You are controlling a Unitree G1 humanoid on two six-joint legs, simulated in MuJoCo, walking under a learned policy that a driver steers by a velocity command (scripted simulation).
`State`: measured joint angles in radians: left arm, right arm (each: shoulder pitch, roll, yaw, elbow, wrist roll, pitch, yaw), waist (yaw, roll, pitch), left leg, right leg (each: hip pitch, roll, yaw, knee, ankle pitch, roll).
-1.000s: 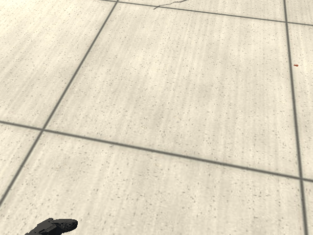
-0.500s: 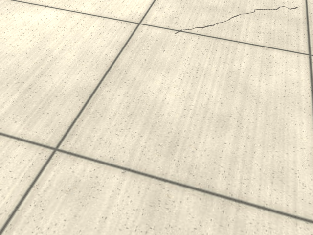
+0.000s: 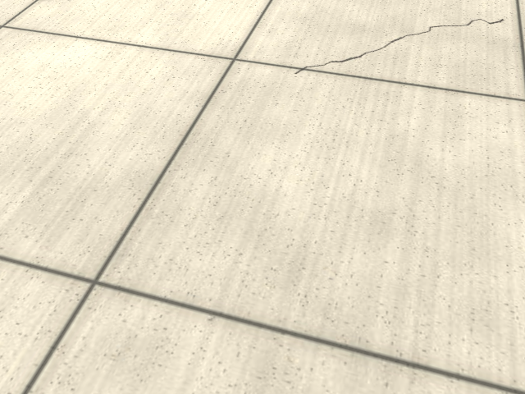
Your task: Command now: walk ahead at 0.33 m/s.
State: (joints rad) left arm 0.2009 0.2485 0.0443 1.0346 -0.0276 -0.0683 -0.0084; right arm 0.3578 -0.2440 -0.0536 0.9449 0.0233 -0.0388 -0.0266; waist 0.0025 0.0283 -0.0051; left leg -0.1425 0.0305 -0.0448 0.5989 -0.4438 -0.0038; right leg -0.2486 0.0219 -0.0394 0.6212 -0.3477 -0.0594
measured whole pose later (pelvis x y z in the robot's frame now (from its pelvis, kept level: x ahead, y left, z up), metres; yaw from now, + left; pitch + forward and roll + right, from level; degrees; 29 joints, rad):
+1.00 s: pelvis +0.46 -0.05 -0.01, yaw -25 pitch +1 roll +2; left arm 0.07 0.27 0.08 0.72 -0.02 -0.03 -0.04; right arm 0.28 -0.29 -0.07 0.93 0.01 -0.05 -0.02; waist -0.03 -0.01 0.06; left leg -0.06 0.12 0.20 0.79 -0.48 -0.05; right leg -0.53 -0.01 -0.06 0.67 -0.16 -0.11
